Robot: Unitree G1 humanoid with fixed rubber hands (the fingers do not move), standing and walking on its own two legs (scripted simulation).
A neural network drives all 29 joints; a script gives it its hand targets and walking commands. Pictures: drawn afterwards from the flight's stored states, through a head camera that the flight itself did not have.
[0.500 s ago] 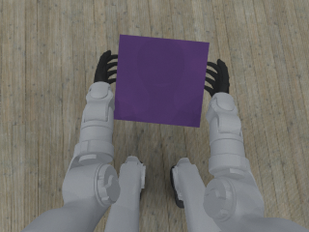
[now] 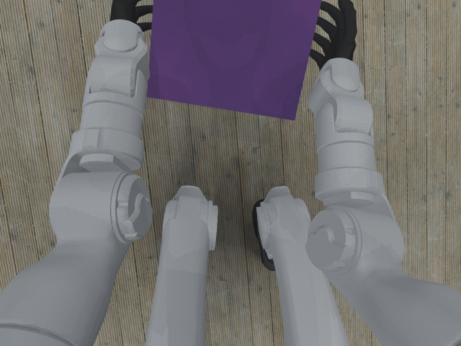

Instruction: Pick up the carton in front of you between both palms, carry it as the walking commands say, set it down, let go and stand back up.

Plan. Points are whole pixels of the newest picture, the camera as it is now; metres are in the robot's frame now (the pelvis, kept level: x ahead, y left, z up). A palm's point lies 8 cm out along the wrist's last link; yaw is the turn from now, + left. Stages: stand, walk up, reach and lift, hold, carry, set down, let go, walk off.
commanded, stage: set down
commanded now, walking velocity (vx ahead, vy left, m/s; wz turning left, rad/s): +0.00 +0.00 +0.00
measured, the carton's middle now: (230, 44) +0.55 +0.03 -0.21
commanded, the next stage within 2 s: none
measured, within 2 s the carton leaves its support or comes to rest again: rests again in 1.04 s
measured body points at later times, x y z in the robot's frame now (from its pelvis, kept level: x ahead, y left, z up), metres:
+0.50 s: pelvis +0.01 +0.00 -0.08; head +0.38 +0.05 +0.15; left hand +0.59 +0.18 -0.26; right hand +0.55 -0.12 -0.25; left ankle +0.11 +0.10 -0.45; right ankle +0.09 -0.13 -0.44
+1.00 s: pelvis +0.00 +0.00 -0.10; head +0.38 +0.04 +0.13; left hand +0.60 +0.19 -0.27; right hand +0.56 -0.12 -0.27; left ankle +0.11 +0.10 -0.45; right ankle +0.09 -0.13 -0.45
